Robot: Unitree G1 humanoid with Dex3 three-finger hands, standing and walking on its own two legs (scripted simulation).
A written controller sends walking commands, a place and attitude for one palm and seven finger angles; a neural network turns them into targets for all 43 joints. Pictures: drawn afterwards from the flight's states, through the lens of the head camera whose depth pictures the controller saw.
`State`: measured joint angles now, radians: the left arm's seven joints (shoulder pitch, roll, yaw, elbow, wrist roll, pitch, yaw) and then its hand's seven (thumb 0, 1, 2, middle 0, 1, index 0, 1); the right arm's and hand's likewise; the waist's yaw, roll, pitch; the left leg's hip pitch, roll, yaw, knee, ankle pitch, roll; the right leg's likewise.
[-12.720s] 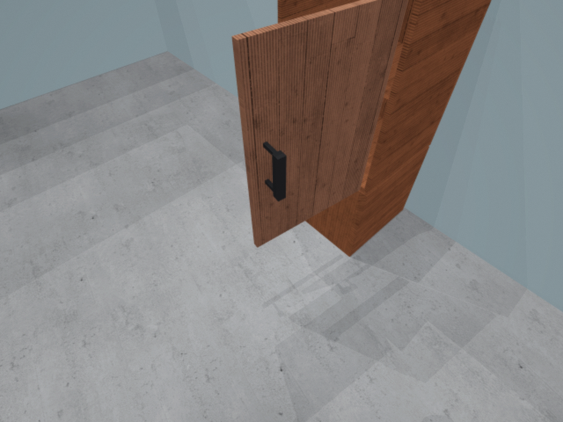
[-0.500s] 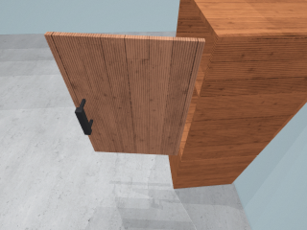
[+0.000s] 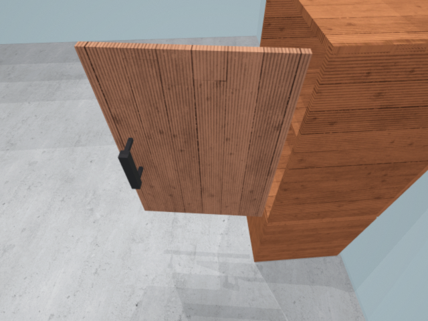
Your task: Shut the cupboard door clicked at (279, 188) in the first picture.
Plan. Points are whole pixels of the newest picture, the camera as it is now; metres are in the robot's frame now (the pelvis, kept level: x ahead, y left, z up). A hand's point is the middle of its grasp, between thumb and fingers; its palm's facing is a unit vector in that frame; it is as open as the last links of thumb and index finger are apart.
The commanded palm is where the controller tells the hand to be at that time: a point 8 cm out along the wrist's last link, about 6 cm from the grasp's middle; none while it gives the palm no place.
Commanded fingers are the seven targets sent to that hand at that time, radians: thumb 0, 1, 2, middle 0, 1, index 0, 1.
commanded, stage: come to a stop and stand still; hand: left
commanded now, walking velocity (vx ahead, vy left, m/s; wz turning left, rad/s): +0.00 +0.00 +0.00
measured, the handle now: (133, 164) +0.46 +0.24 -0.04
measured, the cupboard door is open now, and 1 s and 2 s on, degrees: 82 82 82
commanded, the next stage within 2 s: look again from close up in 0.68 s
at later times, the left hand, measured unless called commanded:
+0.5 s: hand out of the picture -0.01 +0.17 -0.17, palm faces +0.00 -0.98 -0.20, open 7.3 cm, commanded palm none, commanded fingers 0.00 0.90 0.90 -0.20 -0.30 -0.20 -0.30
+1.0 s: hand out of the picture -0.05 +0.15 -0.17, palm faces +0.02 -0.99 -0.14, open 7.4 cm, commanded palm none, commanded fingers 0.00 0.90 0.90 -0.20 -0.30 -0.20 -0.30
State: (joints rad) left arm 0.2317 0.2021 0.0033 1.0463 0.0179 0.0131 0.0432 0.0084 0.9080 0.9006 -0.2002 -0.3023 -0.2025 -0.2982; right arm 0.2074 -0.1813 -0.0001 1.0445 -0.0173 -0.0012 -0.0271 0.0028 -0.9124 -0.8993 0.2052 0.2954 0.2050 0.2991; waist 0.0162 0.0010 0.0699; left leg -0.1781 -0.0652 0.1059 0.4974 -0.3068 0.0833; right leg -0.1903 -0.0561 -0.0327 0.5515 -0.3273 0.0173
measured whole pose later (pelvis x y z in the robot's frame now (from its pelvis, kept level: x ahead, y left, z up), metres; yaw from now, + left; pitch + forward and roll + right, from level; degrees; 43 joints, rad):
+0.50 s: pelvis -0.02 -0.01 +0.00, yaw +1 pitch -2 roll +0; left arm 0.29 0.16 -0.03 1.06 0.02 0.00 0.04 0.01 0.91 0.90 -0.20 -0.30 -0.20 -0.30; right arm 0.28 -0.18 0.01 1.04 -0.02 0.00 -0.01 0.00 -0.91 -0.90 0.20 0.30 0.20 0.30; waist -0.01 0.01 0.02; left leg -0.19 -0.04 0.08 0.48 -0.27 0.07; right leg -0.18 -0.03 -0.06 0.49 -0.28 0.01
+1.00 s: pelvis -0.02 +0.00 +0.01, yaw +1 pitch -2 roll +0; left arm 0.33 0.13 -0.03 1.11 0.01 -0.01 0.04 0.01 0.91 0.90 -0.20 -0.30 -0.20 -0.30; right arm 0.29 -0.13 0.02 1.13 -0.01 -0.01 -0.02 0.00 -0.91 -0.90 0.20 0.30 0.20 0.30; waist 0.00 -0.03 0.03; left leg -0.17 -0.05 0.09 0.42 -0.23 0.08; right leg -0.16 -0.04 -0.06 0.43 -0.24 0.02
